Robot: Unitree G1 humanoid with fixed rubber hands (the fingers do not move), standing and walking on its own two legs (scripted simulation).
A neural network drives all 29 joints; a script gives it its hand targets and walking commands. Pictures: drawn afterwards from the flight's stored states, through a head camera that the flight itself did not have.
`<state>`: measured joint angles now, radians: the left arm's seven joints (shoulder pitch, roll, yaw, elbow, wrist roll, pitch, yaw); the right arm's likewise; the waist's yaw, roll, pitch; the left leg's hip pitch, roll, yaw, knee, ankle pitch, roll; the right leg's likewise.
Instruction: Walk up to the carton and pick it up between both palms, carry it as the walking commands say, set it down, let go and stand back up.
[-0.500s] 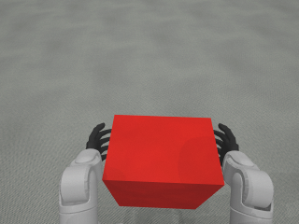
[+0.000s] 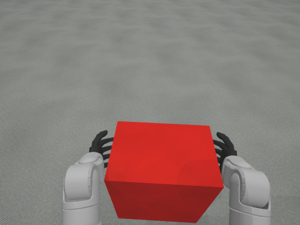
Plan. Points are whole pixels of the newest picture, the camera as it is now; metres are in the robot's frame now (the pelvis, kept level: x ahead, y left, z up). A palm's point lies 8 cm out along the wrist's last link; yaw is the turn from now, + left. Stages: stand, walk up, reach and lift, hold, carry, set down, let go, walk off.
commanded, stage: carry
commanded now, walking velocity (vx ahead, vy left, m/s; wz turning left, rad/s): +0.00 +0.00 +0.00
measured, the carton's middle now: (159, 176) +0.25 +0.00 +0.02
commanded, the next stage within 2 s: hold in 2.00 s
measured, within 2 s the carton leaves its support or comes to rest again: neither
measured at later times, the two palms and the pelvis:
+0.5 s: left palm (88, 160) +0.25 +0.17 +0.09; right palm (217, 159) +0.26 -0.14 +0.09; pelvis +0.00 +0.01 +0.00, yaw +0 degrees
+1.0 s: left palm (88, 154) +0.27 +0.18 +0.08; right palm (212, 152) +0.28 -0.14 +0.09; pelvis +0.02 +0.02 +0.00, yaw +1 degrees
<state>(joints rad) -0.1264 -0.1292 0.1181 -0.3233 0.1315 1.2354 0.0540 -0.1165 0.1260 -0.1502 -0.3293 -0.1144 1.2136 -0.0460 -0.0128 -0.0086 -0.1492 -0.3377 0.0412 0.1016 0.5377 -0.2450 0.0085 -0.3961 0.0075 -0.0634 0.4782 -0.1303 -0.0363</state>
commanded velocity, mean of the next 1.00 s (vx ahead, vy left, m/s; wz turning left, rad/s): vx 0.00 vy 0.00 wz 0.00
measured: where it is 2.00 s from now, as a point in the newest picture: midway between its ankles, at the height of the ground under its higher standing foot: outside the picture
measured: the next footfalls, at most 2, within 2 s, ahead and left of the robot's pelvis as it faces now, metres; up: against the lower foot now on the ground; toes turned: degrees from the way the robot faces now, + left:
none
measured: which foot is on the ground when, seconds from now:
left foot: down 0.00-1.00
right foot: down 0.00-1.00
